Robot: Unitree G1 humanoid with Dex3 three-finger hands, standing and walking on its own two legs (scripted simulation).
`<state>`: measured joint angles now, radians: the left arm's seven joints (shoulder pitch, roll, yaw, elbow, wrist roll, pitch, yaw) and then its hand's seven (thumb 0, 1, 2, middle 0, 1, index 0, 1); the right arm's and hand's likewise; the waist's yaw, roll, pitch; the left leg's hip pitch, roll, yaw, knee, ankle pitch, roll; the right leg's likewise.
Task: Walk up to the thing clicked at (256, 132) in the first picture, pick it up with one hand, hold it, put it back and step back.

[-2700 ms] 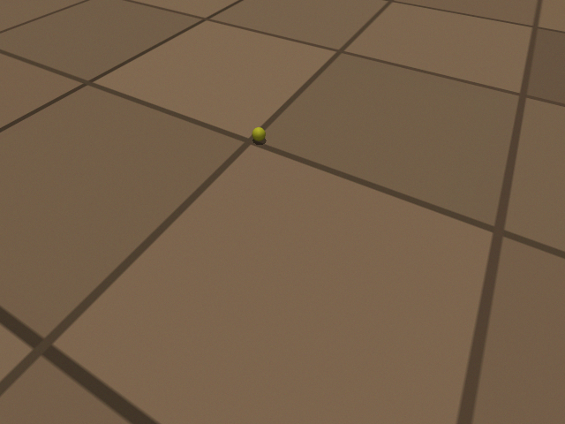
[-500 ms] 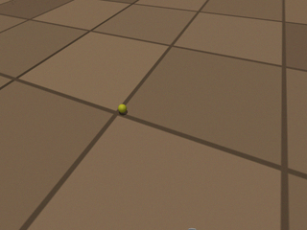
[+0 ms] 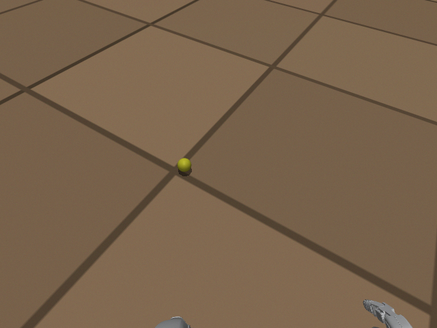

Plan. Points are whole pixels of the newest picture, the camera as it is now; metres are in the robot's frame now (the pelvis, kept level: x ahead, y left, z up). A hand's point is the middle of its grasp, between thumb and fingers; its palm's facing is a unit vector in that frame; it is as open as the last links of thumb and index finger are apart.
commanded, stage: walk up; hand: left
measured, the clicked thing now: (184, 164) +1.03 +0.20 -0.71
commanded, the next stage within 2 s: none
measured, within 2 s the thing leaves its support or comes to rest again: neither
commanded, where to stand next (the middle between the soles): +0.70 -0.01 m, yaw -2 degrees
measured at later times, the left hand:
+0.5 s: hand (123, 241) +0.31 +0.22 -0.10, palm faces -0.06 -0.91 -0.42, open 7.4 cm
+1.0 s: hand (119, 206) +0.42 +0.27 -0.14, palm faces -0.06 -0.93 -0.35, open 7.4 cm
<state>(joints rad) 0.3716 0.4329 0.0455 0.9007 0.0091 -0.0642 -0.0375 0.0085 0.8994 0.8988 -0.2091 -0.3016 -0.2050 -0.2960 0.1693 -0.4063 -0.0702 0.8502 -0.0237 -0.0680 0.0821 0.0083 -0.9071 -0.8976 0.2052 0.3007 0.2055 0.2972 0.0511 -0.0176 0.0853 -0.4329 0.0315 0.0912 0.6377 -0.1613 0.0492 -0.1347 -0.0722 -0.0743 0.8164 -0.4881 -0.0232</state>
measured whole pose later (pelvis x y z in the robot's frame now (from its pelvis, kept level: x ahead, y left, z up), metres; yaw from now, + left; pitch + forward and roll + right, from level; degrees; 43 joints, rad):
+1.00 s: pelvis +0.38 -0.01 +0.01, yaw +0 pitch -3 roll +0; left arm 0.32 0.45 0.03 0.93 0.00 -0.05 -0.04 0.01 0.90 0.90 -0.21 -0.30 -0.20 -0.30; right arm 0.27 -0.40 -0.06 0.85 0.00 -0.08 0.05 0.01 -0.91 -0.90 0.21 0.30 0.21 0.30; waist 0.00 -0.05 0.08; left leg -0.31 0.04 0.09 0.57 -0.22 0.03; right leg -0.39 -0.04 0.01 1.06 -0.41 -0.04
